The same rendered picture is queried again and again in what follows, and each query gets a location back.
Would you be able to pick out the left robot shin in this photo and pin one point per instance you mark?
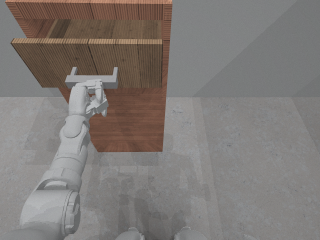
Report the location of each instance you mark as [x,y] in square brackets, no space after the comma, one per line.
[133,229]

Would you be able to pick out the drawer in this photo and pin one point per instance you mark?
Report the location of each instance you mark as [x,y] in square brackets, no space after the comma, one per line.
[95,47]

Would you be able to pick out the robot shin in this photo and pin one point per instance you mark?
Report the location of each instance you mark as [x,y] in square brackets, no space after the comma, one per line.
[185,228]
[133,229]

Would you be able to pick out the robot left hand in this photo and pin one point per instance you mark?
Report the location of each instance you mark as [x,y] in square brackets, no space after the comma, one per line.
[80,103]

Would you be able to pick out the robot left forearm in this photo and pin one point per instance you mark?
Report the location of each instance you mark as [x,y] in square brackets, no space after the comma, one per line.
[69,162]

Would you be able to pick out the left robot upper arm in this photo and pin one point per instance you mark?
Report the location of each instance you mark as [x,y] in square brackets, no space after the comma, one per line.
[48,215]

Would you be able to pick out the right robot shin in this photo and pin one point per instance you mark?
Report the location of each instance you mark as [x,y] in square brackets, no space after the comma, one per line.
[185,228]

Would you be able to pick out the cabinet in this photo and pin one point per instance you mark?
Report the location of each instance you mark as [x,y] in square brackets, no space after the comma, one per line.
[135,117]

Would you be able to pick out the handle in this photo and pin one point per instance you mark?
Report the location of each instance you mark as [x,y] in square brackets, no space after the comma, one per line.
[108,81]

